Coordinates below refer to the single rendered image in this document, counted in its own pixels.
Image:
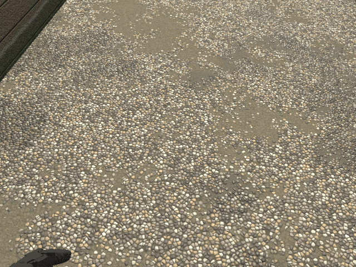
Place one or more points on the left robot hand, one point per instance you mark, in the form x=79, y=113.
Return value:
x=43, y=258

